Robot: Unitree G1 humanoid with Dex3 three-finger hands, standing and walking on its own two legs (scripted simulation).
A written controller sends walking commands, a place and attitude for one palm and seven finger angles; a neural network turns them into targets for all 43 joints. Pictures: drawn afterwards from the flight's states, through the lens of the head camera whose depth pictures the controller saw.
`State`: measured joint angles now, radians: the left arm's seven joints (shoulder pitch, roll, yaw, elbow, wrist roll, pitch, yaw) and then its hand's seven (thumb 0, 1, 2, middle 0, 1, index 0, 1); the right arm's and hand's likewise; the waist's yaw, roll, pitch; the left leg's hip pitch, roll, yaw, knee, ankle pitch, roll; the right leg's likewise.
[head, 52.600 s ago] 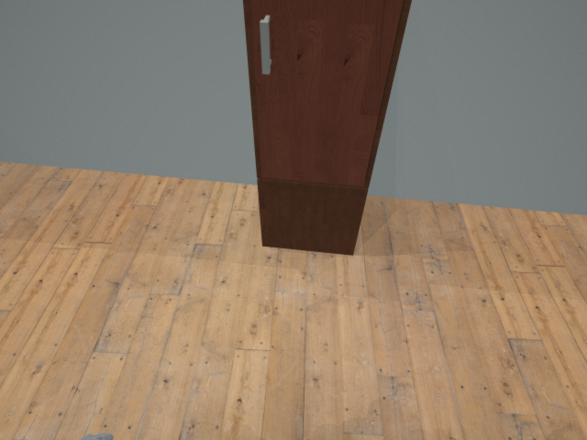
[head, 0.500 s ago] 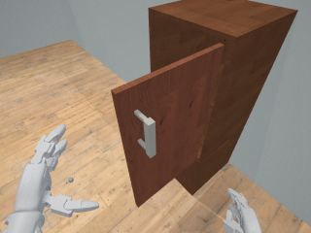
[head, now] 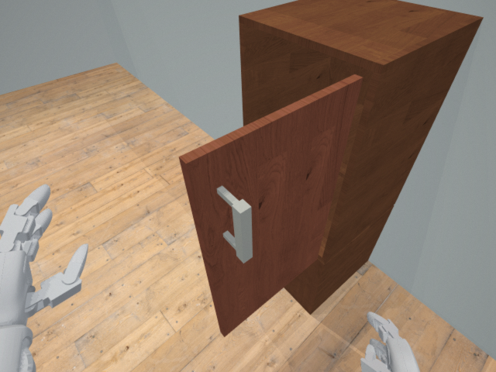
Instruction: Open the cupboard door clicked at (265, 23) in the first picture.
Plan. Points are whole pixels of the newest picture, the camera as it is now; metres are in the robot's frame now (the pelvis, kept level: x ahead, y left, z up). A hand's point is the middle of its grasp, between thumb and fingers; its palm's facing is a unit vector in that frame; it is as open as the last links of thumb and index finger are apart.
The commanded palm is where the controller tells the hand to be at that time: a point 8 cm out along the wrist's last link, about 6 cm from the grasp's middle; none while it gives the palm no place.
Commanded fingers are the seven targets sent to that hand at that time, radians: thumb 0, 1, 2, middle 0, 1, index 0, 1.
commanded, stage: draw the hand back to the body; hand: left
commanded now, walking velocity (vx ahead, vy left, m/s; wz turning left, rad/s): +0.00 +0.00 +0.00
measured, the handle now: (234, 225) +0.30 +0.07 +0.11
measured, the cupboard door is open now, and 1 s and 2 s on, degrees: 90 90 90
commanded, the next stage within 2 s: step back with the hand held close in 0.42 s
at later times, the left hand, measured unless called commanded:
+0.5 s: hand (63, 270) +0.18 +0.26 +0.15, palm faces +0.47 -0.80 -0.38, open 7.4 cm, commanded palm +0.13 +0.29 +0.17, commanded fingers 0.00 0.90 0.90 -0.20 -0.30 -0.20 -0.30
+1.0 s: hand (42, 293) +0.15 +0.27 +0.15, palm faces +0.36 -0.77 -0.52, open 7.4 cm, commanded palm +0.09 +0.31 +0.17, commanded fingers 0.00 0.90 0.90 -0.20 -0.30 -0.20 -0.30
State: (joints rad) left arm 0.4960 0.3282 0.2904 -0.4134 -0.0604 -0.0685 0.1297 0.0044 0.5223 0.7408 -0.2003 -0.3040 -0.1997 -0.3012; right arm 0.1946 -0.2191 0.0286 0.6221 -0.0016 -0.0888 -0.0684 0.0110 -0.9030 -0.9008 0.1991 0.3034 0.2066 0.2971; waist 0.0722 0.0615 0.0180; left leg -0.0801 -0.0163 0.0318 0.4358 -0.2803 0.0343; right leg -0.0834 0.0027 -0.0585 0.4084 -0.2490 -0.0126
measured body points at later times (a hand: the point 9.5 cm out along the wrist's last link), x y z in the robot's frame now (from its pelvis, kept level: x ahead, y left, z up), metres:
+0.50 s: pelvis +0.00 -0.01 +0.00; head -0.02 -0.03 +0.45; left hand +0.15 +0.30 +0.18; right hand +0.18 -0.22 -0.09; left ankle -0.02 +0.09 -0.74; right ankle -0.01 -0.11 -0.74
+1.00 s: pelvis -0.05 +0.01 -0.01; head -0.03 +0.01 +0.44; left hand +0.13 +0.31 +0.18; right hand +0.12 -0.24 -0.09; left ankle -0.02 +0.09 -0.74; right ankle -0.01 -0.11 -0.74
